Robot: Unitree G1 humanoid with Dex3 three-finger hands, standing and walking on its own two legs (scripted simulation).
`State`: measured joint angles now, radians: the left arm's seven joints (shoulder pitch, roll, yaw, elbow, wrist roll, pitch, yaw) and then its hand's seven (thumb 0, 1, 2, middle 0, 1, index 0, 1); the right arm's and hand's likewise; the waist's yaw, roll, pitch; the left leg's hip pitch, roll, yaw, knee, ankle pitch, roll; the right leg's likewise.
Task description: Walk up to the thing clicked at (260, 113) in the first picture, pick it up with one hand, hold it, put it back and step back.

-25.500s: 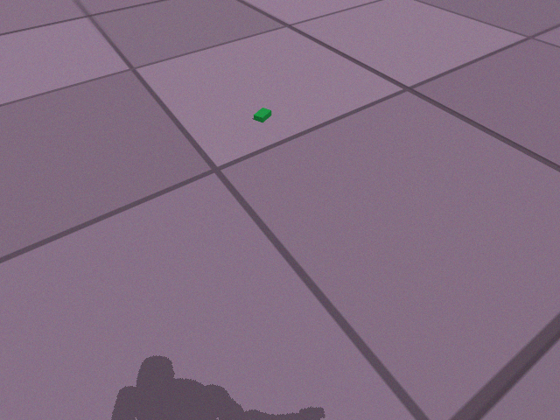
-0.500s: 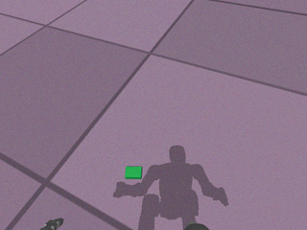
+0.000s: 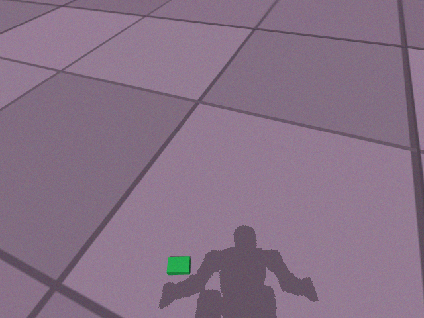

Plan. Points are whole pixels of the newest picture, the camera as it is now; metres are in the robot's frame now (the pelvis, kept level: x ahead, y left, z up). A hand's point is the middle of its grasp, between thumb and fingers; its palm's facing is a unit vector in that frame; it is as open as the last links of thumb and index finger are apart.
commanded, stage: walk up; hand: left
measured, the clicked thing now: (178, 265) +0.51 +0.21 -0.75
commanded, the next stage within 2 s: none
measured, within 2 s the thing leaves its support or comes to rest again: neither
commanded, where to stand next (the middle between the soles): +0.13 -0.03 m, yaw -1 degrees
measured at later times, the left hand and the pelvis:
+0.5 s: hand out of the picture +0.15 +0.24 -0.14, palm faces -0.04 -0.92 -0.38, open 7.4 cm; pelvis +0.06 -0.02 +0.00, yaw -3 degrees
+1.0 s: hand out of the picture +0.17 +0.29 -0.17, palm faces -0.02 -0.94 -0.35, open 7.4 cm; pelvis +0.02 +0.04 -0.01, yaw -1 degrees
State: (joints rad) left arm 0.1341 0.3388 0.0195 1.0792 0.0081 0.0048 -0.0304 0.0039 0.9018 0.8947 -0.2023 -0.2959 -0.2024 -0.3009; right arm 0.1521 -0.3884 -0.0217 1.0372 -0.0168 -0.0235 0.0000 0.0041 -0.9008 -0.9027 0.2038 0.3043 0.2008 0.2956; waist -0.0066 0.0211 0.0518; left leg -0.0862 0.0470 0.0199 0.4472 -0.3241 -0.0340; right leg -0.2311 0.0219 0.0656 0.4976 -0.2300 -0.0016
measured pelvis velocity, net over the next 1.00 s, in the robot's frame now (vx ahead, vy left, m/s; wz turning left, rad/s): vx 0.02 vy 0.04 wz -0.02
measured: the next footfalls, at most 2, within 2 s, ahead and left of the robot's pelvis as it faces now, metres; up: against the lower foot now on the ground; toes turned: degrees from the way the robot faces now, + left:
left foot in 0.78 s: +0.13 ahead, +0.13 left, +0.00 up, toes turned -2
right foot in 1.14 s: +0.00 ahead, -0.09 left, +0.00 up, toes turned -1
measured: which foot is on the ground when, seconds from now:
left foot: down 0.00-0.40, up 0.42-0.76, down 0.78-1.00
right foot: down 0.00-0.82, up 0.84-1.00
